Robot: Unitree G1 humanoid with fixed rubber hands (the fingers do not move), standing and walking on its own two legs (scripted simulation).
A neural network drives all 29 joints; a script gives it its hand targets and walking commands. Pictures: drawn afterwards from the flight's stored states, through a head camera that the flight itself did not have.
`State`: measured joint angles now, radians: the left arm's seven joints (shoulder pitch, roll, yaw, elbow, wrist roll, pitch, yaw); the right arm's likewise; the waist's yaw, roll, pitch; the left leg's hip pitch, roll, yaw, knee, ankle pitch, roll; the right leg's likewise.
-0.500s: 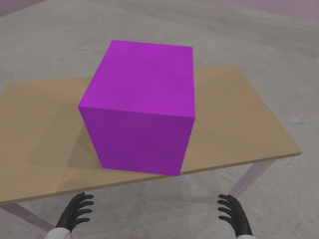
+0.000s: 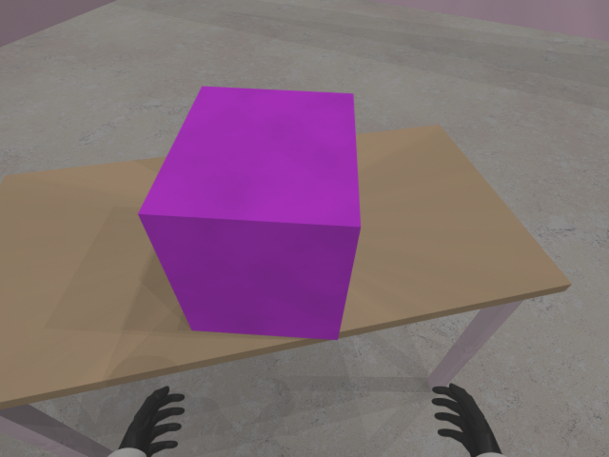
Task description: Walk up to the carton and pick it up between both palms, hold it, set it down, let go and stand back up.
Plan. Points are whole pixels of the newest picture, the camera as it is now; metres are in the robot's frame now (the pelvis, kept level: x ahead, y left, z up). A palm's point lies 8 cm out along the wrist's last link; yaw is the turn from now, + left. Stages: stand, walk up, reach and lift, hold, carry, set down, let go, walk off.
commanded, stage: let go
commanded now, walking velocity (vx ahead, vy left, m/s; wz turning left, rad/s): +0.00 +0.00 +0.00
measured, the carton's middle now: (270, 214) +0.47 +0.07 +0.04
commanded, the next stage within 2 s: stand in 0.16 s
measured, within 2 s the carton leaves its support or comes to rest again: neither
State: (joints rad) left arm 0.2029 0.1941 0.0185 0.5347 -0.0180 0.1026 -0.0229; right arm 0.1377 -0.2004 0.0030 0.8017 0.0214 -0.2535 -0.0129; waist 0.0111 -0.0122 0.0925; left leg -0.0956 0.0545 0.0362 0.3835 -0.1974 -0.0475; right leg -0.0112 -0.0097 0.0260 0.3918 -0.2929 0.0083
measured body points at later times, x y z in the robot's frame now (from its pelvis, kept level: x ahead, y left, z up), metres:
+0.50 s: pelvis -0.01 +0.00 -0.01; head -0.03 +0.00 +0.44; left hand -0.01 +0.26 -0.14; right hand +0.03 -0.24 -0.17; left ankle +0.01 +0.15 -0.74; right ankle -0.04 -0.12 -0.74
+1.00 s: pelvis -0.04 -0.01 -0.01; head -0.07 -0.01 +0.44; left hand -0.10 +0.20 -0.17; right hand -0.03 -0.22 -0.17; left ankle +0.01 +0.15 -0.74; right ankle -0.04 -0.12 -0.74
